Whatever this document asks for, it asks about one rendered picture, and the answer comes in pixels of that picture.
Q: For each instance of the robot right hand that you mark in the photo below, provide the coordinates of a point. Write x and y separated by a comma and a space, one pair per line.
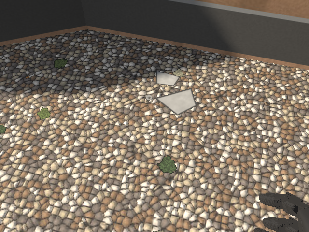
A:
290, 204

